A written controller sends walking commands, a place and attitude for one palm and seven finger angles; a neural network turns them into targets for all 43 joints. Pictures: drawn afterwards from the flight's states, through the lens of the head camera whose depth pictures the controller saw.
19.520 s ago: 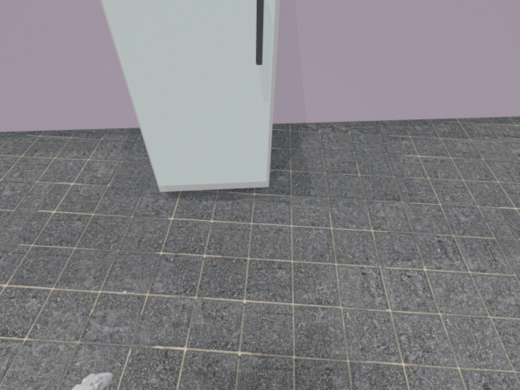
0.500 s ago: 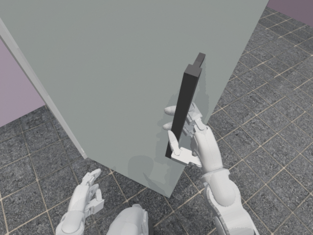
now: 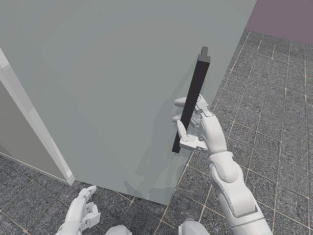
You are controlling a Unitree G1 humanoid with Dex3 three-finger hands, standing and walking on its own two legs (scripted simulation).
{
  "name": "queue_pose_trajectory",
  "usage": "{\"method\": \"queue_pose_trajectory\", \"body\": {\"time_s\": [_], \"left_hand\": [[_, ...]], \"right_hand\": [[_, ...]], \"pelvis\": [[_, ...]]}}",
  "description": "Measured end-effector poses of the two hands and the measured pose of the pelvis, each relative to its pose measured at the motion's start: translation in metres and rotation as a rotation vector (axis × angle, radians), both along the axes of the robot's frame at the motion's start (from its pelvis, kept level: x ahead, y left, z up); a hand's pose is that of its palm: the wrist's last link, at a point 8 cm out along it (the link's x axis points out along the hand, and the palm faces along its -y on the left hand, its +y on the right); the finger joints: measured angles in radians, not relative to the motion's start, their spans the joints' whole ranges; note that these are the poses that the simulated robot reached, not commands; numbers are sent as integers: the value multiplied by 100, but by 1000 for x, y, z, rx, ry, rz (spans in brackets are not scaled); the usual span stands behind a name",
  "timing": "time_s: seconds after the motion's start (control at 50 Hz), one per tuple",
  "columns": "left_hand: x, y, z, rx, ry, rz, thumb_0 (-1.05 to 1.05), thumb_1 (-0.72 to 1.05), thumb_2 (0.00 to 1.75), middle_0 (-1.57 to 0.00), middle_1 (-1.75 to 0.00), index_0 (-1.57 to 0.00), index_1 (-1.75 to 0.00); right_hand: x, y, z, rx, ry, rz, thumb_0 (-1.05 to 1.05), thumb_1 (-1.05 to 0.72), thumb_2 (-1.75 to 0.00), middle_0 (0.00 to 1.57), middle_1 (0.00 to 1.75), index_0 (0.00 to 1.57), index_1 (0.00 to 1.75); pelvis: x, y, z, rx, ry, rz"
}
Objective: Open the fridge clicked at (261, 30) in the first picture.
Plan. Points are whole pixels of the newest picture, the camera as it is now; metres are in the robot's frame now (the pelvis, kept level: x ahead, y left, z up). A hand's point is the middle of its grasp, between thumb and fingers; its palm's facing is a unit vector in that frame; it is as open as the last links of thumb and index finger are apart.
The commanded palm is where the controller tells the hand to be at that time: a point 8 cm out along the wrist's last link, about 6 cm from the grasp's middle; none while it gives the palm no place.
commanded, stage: stop walking and hold the door back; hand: right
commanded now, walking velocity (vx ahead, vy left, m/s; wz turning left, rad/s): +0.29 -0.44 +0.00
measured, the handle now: (187, 109) +0.36 -0.05 +0.16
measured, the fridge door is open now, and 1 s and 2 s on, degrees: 83 87 78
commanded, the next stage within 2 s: loosen the grip on the handle in 0.88 s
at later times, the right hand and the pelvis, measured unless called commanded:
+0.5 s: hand (177, 144) +0.27 -0.02 +0.14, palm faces -0.07 +0.96 -0.25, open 6.8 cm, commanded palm +0.30 -0.09 +0.13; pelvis -0.18 +0.06 +0.02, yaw +1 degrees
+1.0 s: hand (177, 143) +0.27 -0.02 +0.15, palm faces -0.04 +0.98 -0.19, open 6.6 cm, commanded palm +0.25 -0.07 +0.14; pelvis -0.18 +0.07 +0.04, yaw +1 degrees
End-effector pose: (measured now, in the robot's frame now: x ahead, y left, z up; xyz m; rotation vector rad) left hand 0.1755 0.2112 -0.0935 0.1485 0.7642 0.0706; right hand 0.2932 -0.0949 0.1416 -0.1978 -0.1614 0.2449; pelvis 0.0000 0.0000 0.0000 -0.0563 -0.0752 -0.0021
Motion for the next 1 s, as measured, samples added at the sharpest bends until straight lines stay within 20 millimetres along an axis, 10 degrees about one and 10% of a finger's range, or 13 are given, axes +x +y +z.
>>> {"method": "queue_pose_trajectory", "body": {"time_s": [0.26, 0.5, 0.62, 0.82, 1.0], "left_hand": [[-120, 73, 15, -23, 140, 57, 1, 90, 90, -20, -30, -20, -30], [-271, 131, -8, 106, 229, 200, 0, 91, 90, -20, -30, -20, -30], [-333, 132, -34, 58, 413, 195, 1, 91, 90, -20, -30, -20, -30], [-339, 164, -4, 82, 329, 233, 1, 90, 90, -20, -30, -20, -30], [-313, 174, 26, 210, 216, 247, 0, 91, 90, -20, -30, -20, -30]], "right_hand": [[-27, 16, 18, -67, 204, -201, -1, -60, -95, 29, 117, 24, 130], [-38, 19, 17, -69, 175, -200, -2, -61, -92, 29, 120, 24, 128], [-49, 28, 23, -51, 257, -285, 1, -61, -91, 26, 118, 27, 130], [-53, 34, 28, -18, 349, -337, 4, -60, -93, 23, 117, 31, 132], [-42, 23, 27, -22, 330, -258, 4, -57, -92, 25, 120, 35, 132]], "pelvis": [[-86, 48, 48, -98, 2, -64], [-182, 57, 18, 1, -20, 13], [-189, 84, 17, 14, 17, 19], [-196, 98, 40, -4, -3, 4], [-184, 73, 38, 10, -1, 12]]}}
